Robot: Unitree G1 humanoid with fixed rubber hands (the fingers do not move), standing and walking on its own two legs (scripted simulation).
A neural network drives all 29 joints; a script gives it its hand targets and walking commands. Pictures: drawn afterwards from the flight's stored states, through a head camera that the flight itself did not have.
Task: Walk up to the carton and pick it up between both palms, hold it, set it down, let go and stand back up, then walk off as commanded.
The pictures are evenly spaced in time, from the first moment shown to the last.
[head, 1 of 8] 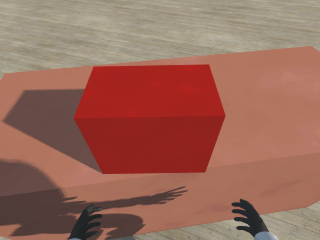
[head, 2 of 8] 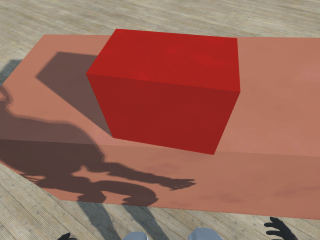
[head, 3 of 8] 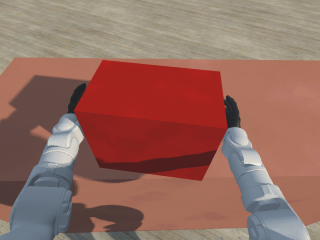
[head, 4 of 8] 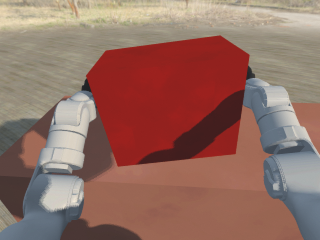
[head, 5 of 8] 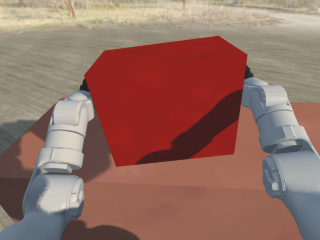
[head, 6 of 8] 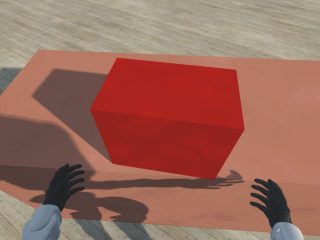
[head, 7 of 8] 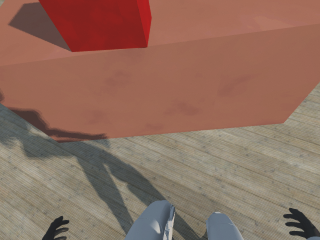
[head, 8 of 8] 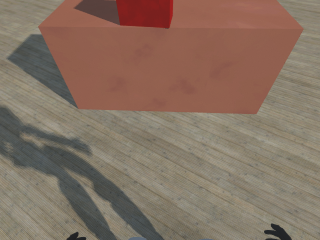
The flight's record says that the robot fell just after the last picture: no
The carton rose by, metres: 0.18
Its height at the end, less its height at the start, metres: +0.00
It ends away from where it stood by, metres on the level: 0.01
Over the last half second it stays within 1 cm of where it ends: yes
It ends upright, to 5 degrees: yes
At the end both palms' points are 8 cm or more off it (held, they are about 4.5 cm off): yes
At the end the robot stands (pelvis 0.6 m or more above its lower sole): yes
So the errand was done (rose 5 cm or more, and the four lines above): yes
